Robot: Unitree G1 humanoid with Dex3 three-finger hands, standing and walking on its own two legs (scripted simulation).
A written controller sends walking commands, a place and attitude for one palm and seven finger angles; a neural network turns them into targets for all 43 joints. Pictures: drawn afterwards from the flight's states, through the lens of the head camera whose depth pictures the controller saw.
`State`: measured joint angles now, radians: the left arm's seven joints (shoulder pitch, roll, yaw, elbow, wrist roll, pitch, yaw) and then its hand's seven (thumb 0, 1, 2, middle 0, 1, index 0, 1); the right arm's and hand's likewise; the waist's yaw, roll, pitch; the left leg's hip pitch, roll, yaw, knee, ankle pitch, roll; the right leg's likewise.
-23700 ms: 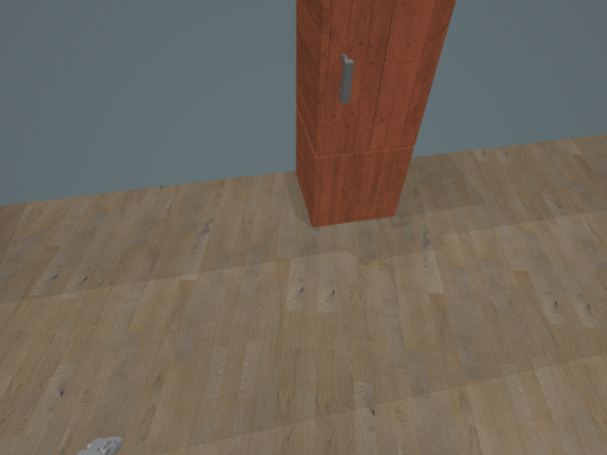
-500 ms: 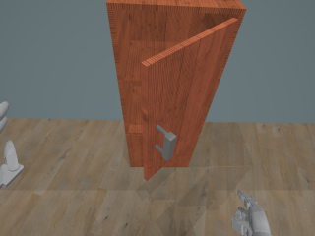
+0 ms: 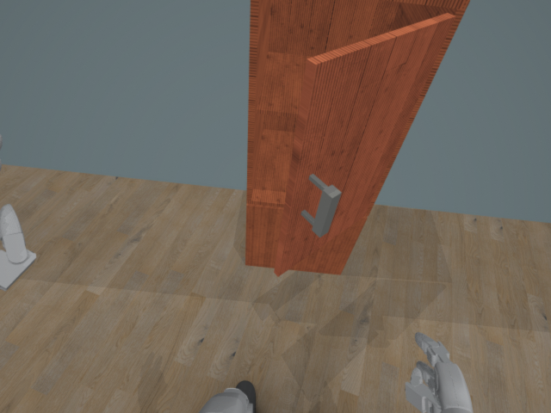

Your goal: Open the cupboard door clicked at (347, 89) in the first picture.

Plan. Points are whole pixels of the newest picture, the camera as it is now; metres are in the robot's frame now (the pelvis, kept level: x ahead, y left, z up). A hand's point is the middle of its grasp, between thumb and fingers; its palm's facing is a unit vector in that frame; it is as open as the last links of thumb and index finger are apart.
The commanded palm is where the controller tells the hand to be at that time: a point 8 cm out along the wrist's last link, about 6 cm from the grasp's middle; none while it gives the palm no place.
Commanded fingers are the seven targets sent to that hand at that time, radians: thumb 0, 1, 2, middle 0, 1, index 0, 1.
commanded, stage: stop stepping back and stand still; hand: left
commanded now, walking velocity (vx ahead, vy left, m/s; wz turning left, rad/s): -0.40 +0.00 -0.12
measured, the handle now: (317, 205) +0.50 -0.06 -0.03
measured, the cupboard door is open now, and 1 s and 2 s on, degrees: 43 43 43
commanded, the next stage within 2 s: let the arm hang, fingers relaxed in 1.32 s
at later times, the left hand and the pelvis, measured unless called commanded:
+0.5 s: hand out of the picture +0.14 +0.28 +0.17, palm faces +0.34 -0.87 -0.35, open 7.4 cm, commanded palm +0.05 +0.33 +0.19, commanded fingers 0.00 0.90 0.90 -0.20 -0.30 -0.20 -0.30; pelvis -0.12 +0.04 +0.01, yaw -6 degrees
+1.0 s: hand out of the picture +0.08 +0.29 +0.16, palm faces +0.34 -0.86 -0.38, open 7.4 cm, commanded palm +0.02 +0.35 +0.19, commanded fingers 0.00 0.90 0.90 -0.20 -0.30 -0.20 -0.30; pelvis -0.15 +0.06 +0.01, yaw -6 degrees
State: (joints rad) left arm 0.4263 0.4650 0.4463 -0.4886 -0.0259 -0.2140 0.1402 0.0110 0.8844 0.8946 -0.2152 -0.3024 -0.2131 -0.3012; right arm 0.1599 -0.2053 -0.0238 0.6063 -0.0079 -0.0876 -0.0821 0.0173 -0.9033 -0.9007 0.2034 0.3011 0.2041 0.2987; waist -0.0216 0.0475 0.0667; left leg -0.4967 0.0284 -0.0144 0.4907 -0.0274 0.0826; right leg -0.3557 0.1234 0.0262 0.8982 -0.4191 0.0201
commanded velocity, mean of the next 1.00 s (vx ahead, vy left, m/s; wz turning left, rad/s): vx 0.16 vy -0.02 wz -0.01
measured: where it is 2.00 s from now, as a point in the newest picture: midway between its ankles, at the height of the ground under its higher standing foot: outside the picture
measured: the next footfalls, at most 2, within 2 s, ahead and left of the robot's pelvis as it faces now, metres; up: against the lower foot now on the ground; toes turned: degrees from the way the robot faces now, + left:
right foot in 0.18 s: -0.16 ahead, -0.09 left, +0.00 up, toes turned -2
left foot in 0.32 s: +0.04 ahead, +0.11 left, +0.00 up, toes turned -2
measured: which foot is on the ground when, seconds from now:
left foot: down 0.00-0.18, up 0.20-0.30, down 0.32-0.62, up 0.64-0.94, down 0.96-1.00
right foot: up 0.00-0.16, down 0.18-0.34, up 0.36-0.62, down 0.64-1.00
